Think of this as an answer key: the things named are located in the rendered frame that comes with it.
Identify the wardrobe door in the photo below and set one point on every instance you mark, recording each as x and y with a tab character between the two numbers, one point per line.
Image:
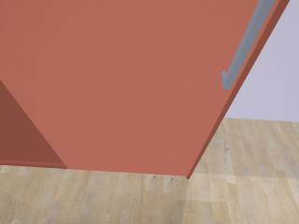
126	86
20	139

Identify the handle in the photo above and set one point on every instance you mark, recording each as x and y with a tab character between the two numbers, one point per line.
255	24

